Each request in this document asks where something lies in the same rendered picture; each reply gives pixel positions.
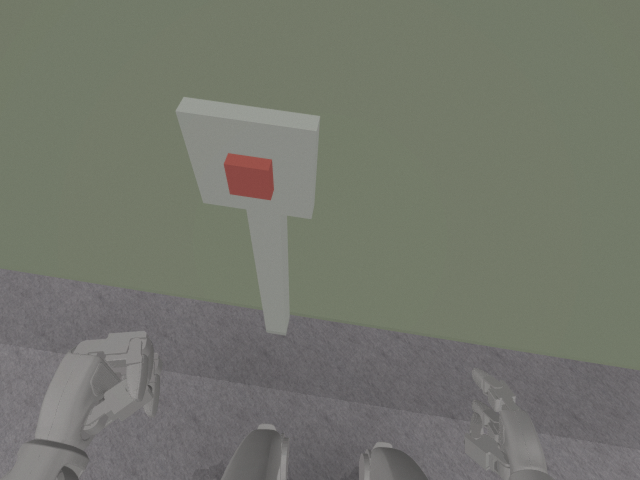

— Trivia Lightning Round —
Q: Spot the robot right thigh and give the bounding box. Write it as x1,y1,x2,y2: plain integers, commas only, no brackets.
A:
359,447,428,480

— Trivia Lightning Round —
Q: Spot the robot right shin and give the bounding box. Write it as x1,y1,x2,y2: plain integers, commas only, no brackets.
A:
371,441,392,452

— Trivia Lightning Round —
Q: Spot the panel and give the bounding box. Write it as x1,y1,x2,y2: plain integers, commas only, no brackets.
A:
175,97,320,336

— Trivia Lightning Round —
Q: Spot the left robot forearm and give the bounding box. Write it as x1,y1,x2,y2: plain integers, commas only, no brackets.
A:
0,439,89,480

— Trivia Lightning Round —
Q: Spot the robot right hand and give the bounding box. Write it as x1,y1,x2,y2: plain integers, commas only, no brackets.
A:
465,368,548,480

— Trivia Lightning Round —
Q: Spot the robot left hand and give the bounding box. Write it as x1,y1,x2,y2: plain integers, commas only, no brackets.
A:
35,331,163,450

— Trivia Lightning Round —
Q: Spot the button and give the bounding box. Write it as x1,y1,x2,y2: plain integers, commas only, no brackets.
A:
224,153,274,200

